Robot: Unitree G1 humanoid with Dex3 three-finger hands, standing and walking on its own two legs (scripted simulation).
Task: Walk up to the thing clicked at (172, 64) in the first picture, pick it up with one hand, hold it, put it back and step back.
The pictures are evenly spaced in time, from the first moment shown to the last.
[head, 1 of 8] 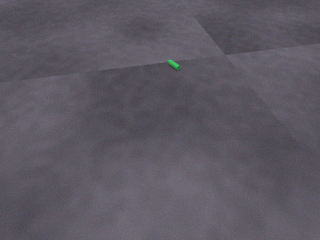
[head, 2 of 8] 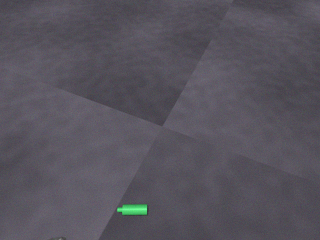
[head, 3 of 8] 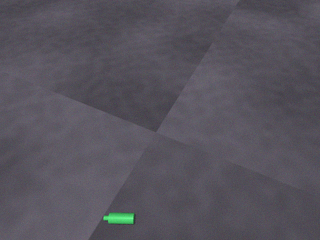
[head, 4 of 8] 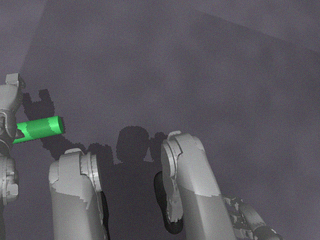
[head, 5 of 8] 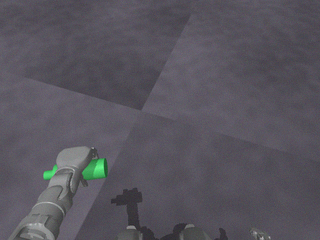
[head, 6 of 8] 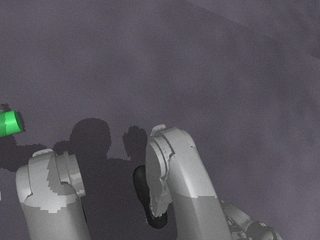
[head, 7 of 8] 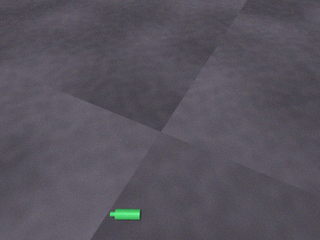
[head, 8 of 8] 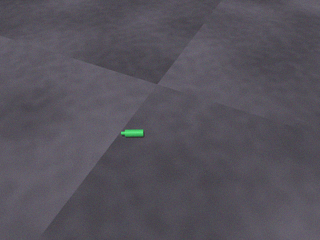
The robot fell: no
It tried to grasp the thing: yes
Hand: left
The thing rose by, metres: 0.69
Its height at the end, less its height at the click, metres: +0.00
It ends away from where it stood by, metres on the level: 0.01
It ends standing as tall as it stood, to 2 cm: yes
